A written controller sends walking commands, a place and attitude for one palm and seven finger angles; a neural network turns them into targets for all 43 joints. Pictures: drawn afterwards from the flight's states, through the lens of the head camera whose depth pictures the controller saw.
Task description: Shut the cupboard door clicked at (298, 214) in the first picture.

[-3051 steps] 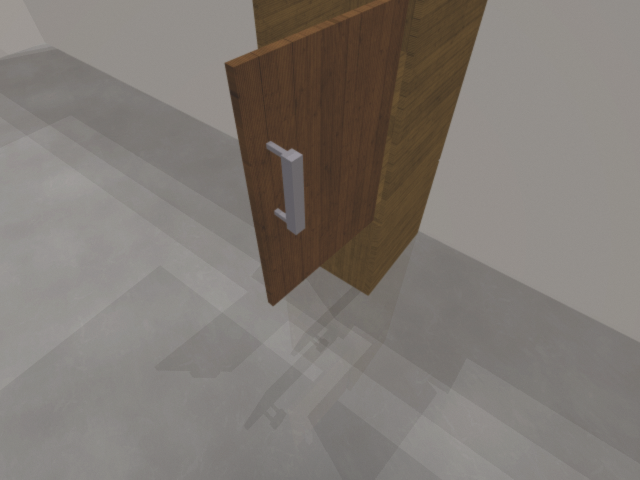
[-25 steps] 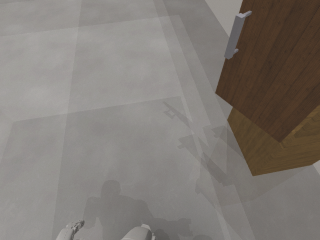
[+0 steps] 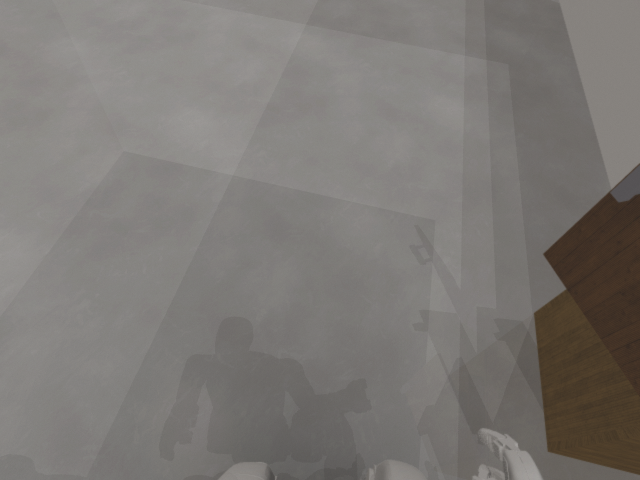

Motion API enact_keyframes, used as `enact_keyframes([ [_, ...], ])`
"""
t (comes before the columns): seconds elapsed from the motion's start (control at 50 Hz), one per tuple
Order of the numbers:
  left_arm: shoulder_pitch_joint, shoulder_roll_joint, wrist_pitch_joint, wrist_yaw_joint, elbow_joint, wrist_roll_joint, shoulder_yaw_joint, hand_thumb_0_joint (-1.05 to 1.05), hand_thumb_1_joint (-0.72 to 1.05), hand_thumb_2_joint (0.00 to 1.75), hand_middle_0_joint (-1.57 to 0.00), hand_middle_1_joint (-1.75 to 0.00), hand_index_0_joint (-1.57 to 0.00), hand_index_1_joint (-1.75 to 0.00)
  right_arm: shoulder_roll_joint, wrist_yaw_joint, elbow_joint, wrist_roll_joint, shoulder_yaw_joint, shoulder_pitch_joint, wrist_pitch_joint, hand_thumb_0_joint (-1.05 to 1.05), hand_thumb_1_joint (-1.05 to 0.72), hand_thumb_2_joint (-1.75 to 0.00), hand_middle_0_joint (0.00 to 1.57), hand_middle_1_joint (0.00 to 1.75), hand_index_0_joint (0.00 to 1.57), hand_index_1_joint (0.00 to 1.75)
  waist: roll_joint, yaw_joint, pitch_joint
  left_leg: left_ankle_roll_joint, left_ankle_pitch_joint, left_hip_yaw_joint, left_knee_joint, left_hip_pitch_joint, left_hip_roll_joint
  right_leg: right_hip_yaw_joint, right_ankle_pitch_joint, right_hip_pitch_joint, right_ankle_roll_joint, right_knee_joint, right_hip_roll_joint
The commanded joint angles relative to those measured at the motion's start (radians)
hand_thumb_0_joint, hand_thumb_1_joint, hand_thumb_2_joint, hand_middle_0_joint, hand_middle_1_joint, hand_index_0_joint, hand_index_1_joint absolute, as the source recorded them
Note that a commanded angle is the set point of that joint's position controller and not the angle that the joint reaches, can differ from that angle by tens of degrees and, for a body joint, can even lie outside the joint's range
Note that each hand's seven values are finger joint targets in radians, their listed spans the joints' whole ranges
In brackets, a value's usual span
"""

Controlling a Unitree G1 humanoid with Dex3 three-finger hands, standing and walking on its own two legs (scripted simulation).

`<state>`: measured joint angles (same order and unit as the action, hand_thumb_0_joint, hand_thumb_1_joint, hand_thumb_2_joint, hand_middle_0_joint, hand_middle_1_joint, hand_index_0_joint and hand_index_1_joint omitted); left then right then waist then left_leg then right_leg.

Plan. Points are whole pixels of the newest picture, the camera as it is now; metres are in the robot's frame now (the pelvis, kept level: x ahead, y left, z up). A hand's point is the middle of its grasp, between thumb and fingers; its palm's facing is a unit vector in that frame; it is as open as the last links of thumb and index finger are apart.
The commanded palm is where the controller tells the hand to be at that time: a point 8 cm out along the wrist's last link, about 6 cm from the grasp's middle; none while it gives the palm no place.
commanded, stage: walk to a spot facing it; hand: left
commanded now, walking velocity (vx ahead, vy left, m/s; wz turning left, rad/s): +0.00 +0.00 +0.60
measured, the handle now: out of the picture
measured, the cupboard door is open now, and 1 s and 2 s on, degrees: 28 28 28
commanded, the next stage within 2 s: turn to face it in 1.62 s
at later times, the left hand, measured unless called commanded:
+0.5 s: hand out of the picture +0.10 +0.16 -0.13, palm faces +0.23 -0.93 -0.30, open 7.4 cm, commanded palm none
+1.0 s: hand out of the picture -0.03 +0.22 -0.16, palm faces +0.59 -0.78 -0.23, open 7.4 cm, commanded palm none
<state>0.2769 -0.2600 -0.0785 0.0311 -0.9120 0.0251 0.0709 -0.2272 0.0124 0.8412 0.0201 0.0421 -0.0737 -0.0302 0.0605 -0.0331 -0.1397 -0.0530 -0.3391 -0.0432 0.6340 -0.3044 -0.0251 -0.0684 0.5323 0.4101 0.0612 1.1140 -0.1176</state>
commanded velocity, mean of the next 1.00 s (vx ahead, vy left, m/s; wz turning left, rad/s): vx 0.11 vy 0.00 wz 0.56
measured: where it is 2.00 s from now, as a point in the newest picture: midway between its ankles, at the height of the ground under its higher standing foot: (271, 423)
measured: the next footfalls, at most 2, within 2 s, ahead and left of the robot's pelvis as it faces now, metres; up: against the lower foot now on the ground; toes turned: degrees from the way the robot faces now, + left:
right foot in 0.36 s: +0.09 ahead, -0.15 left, +0.00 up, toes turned +10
left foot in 0.78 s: +0.00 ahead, +0.08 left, +0.00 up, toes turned +34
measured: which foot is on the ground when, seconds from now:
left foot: down 0.00-0.36, up 0.38-0.76, down 0.78-1.00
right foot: up 0.00-0.34, down 0.36-0.78, up 0.80-1.00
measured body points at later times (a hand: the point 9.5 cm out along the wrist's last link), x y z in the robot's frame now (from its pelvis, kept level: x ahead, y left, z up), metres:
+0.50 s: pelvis +0.03 -0.05 +0.01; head +0.09 -0.07 +0.46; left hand +0.08 +0.21 -0.11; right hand +0.13 -0.30 -0.15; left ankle -0.05 +0.07 -0.63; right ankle +0.05 -0.16 -0.73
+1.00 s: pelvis +0.05 +0.00 +0.01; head +0.06 +0.05 +0.46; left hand -0.07 +0.26 -0.14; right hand +0.25 -0.17 -0.11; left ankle -0.03 +0.06 -0.73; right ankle +0.14 -0.13 -0.64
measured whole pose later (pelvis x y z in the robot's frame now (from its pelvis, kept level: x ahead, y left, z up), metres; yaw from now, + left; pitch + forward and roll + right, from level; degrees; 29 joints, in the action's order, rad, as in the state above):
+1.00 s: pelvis +0.05 +0.00 +0.01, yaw +36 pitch +0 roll -1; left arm 0.23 -0.28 -0.05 -0.02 -0.91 0.04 0.08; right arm -0.21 0.00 0.89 0.03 0.03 -0.25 0.01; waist 0.05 -0.01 -0.06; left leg -0.05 -0.30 0.01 0.48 -0.18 -0.04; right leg -0.03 0.31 0.54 0.07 1.13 -0.11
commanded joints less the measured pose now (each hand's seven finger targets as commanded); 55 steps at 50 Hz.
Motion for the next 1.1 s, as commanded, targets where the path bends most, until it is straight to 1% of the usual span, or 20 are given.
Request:
enact_keyframes([
  [0.0, -0.047, -0.087, 0.04, -0.013, 0.117, -0.001, 0.029, 0.0, 0.9, 0.9, -0.2, -0.3, -0.2, -0.3, -0.199, -0.034, -0.032, 0.001, 0.048, -0.102, 0.011, 0.0, -0.9, -0.9, 0.2, 0.3, 0.2, 0.3, -0.193, 0.06, 0.17, -0.106, 0.645, 0.251, -0.25, 0.191, 0.255, 0.07, -0.131, 0.151, 0.022, 0.07, 0.002],
  [0.16, -0.133, -0.074, 0.04, -0.018, 0.15, -0.002, 0.02, 0.0, 0.9, 0.9, -0.2, -0.3, -0.2, -0.3, -0.202, -0.028, -0.011, 0.007, 0.059, -0.147, 0.009, 0.0, -0.9, -0.9, 0.2, 0.3, 0.2, 0.3, -0.231, 0.062, 0.134, -0.115, 0.439, 0.337, -0.283, 0.12, 0.213, 0.061, -0.16, 0.104, 0.033, -0.162, 0.049],
  [0.28, -0.067, -0.067, 0.063, -0.011, 0.145, -0.016, 0.016, 0.0, 0.9, 0.9, -0.2, -0.3, -0.2, -0.3, -0.196, -0.028, -0.017, 0.003, 0.076, -0.12, 0.004, 0.0, -0.9, -0.9, 0.2, 0.3, 0.2, 0.3, -0.233, 0.02, 0.204, -0.077, 0.539, 0.392, -0.159, 0.038, 0.171, 0.047, -0.264, -0.182, 0.005, -0.532, 0.119],
  [0.3, -0.019, -0.087, 0.073, -0.008, 0.132, -0.015, 0.022, 0.0, 0.9, 0.9, -0.2, -0.3, -0.2, -0.3, -0.179, -0.025, -0.022, -0.005, 0.073, -0.111, 0.005, 0.0, -0.9, -0.9, 0.2, 0.3, 0.2, 0.3, -0.187, -0.006, 0.224, -0.04, 0.425, 0.374, -0.107, -0.032, 0.131, 0.062, -0.375, -0.304, 0.001, -0.667, 0.09],
  [0.32, 0.012, -0.157, 0.086, 0.001, 0.127, -0.004, 0.034, 0.0, 0.9, 0.9, -0.2, -0.3, -0.2, -0.3, -0.122, -0.017, -0.027, -0.016, 0.068, -0.142, 0.007, 0.0, -0.9, -0.9, 0.2, 0.3, 0.2, 0.3, 0.003, -0.015, 0.258, 0.024, 0.16, 0.298, 0.043, -0.176, 0.043, 0.224, -0.437, -0.461, -0.047, -0.782, -0.09],
  [0.34, 0.019, -0.225, 0.09, 0.007, 0.131, 0.007, 0.046, 0.0, 0.9, 0.9, -0.2, -0.3, -0.2, -0.3, -0.075, -0.018, -0.043, -0.015, 0.064, -0.167, 0.009, 0.0, -0.9, -0.9, 0.2, 0.3, 0.2, 0.3, 0.232, -0.016, 0.272, 0.09, -0.285, 0.117, 0.314, -0.288, -0.09, 0.464, -0.608, -0.471, -0.175, -0.801, -0.351],
  [0.36, 0.004, -0.214, 0.083, 0.01, 0.136, 0.001, 0.036, 0.0, 0.9, 0.9, -0.2, -0.3, -0.2, -0.3, -0.119, -0.016, -0.035, -0.006, 0.074, -0.184, -0.002, 0.0, -0.9, -0.9, 0.2, 0.3, 0.2, 0.3, 0.165, 0.002, 0.247, 0.081, -0.305, 0.147, 0.523, -0.239, -0.036, 0.419, -0.658, -0.326, -0.236, -0.789, -0.399],
  [0.38, -0.074, -0.133, 0.084, 0.014, 0.147, -0.004, 0.021, 0.0, 0.9, 0.9, -0.2, -0.3, -0.2, -0.3, -0.108, -0.014, -0.009, 0.001, 0.073, -0.193, -0.015, 0.0, -0.9, -0.9, 0.2, 0.3, 0.2, 0.3, 0.116, 0.045, 0.202, 0.085, -0.217, 0.171, 0.611, -0.252, 0.003, 0.316, -0.625, -0.282, -0.231, -0.789, -0.32],
  [0.4, -0.11, -0.117, 0.082, 0.015, 0.154, -0.005, 0.016, 0.0, 0.9, 0.9, -0.2, -0.3, -0.2, -0.3, -0.098, -0.011, 0.002, 0.0, 0.069, -0.19, -0.02, 0.0, -0.9, -0.9, 0.2, 0.3, 0.2, 0.3, 0.164, 0.061, 0.181, 0.098, -0.179, 0.14, 0.655, -0.281, 0.014, 0.266, -0.683, -0.282, -0.215, -0.765, -0.266],
  [0.46, -0.119, -0.092, 0.083, 0.013, 0.159, -0.006, 0.006, 0.0, 0.9, 0.9, -0.2, -0.3, -0.2, -0.3, -0.089, 0.011, 0.008, -0.005, 0.06, -0.178, -0.028, 0.0, -0.9, -0.9, 0.2, 0.3, 0.2, 0.3, 0.142, 0.076, 0.167, 0.116, -0.067, 0.08, 0.633, -0.263, 0.034, 0.055, -0.786, -0.282, -0.167, -0.729, -0.186],
  [0.56, 0.0, -0.114, 0.085, 0.014, 0.122, -0.001, 0.022, 0.0, 0.9, 0.9, -0.2, -0.3, -0.2, -0.3, -0.069, 0.017, -0.006, -0.003, 0.045, -0.083, -0.031, 0.0, -0.9, -0.9, 0.2, 0.3, 0.2, 0.3, 0.13, 0.015, 0.166, 0.121, -0.101, 0.017, 0.439, -0.254, 0.048, 0.009, -0.852, -0.388, -0.175, -0.712, -0.219],
  [0.66, 0.02, -0.145, 0.077, 0.01, 0.108, 0.01, 0.041, 0.0, 0.9, 0.9, -0.2, -0.3, -0.2, -0.3, -0.052, 0.018, -0.026, -0.009, 0.033, -0.048, -0.016, 0.0, -0.9, -0.9, 0.2, 0.3, 0.2, 0.3, 0.167, -0.002, 0.182, 0.095, -0.144, -0.035, 0.164, -0.157, 0.054, -0.029, -0.87, -0.407, -0.182, -0.642, -0.258],
  [0.72, 0.005, -0.163, 0.074, -0.004, 0.101, 0.001, 0.051, 0.0, 0.9, 0.9, -0.2, -0.3, -0.2, -0.3, -0.08, 0.017, -0.017, -0.002, 0.036, -0.13, -0.002, 0.0, -0.9, -0.9, 0.2, 0.3, 0.2, 0.3, 0.113, 0.044, 0.211, 0.068, 0.002, -0.077, -0.071, 0.068, 0.03, -0.078, -0.529, -0.275, -0.121, -0.58, -0.252],
  [0.74, -0.004, -0.145, 0.069, -0.012, 0.105, -0.006, 0.047, 0.0, 0.9, 0.9, -0.2, -0.3, -0.2, -0.3, -0.136, 0.018, 0.002, 0.001, 0.05, -0.205, 0.006, 0.0, -0.9, -0.9, 0.2, 0.3, 0.2, 0.3, -0.029, 0.092, 0.235, 0.045, 0.036, -0.005, -0.186, 0.249, 0.057, -0.118, -0.287, -0.114, -0.075, -0.449, -0.212],
  [0.76, -0.027, -0.073, 0.065, -0.025, 0.139, -0.01, 0.033, 0.0, 0.9, 0.9, -0.2, -0.3, -0.2, -0.3, -0.263, 0.014, 0.015, 0.014, 0.083, -0.288, 0.012, 0.0, -0.9, -0.9, 0.2, 0.3, 0.2, 0.3, -0.377, 0.143, 0.248, -0.064, 0.028, 0.405, -0.284, 0.391, 0.319, -0.182, 0.107, 0.175, 0.001, -0.168, -0.047],
  [0.78, -0.15, -0.055, 0.063, -0.025, 0.198, 0.0, 0.013, 0.0, 0.9, 0.9, -0.2, -0.3, -0.2, -0.3, -0.315, 0.0, 0.039, 0.014, 0.094, -0.374, 0.015, 0.0, -0.9, -0.9, 0.2, 0.3, 0.2, 0.3, -0.394, 0.197, 0.216, -0.169, 0.077, 0.597, -0.352, 0.394, 0.441, -0.057, 0.182, 0.34, 0.0, -0.009, 0.006],
  [0.8, -0.198, -0.074, 0.068, -0.033, 0.216, 0.003, 0.015, 0.0, 0.9, 0.9, -0.2, -0.3, -0.2, -0.3, -0.296, -0.009, 0.045, 0.012, 0.083, -0.371, 0.018, 0.0, -0.9, -0.9, 0.2, 0.3, 0.2, 0.3, -0.266, 0.178, 0.154, -0.197, -0.006, 0.547, -0.375, 0.33, 0.446, 0.014, 0.096, 0.362, -0.015, 0.028, -0.033],
  [0.84, -0.195, -0.08, 0.072, -0.04, 0.171, 0.007, 0.029, 0.0, 0.9, 0.9, -0.2, -0.3, -0.2, -0.3, -0.218, -0.023, 0.009, 0.013, 0.055, -0.265, 0.033, 0.0, -0.9, -0.9, 0.2, 0.3, 0.2, 0.3, -0.306, 0.127, 0.091, -0.135, -0.028, 0.466, -0.376, 0.2, 0.318, 0.051, -0.059, 0.318, -0.015, 0.066, -0.025],
  [0.9, -0.107, -0.083, 0.074, -0.058, 0.11, 0.007, 0.027, 0.0, 0.9, 0.9, -0.2, -0.3, -0.2, -0.3, -0.18, -0.029, -0.003, 0.004, 0.035, -0.214, 0.057, 0.0, -0.9, -0.9, 0.2, 0.3, 0.2, 0.3, -0.215, 0.07, 0.1, -0.1, 0.128, 0.333, -0.386, 0.209, 0.241, 0.053, -0.223, 0.275, 0.001, 0.061, -0.008],
  [1.08, -0.211, -0.052, 0.088, -0.065, 0.13, 0.0, 0.003, 0.0, 0.9, 0.9, -0.2, -0.3, -0.2, -0.3, -0.155, -0.03, 0.074, 0.001, 0.035, -0.316, 0.077, 0.0, -0.9, -0.9, 0.2, 0.3, 0.2, 0.3, -0.176, 0.084, 0.048, -0.16, 0.197, 0.31, -0.432, 0.267, 0.232, 0.045, -0.327, 0.292, 0.02, -0.21, 0.002],
])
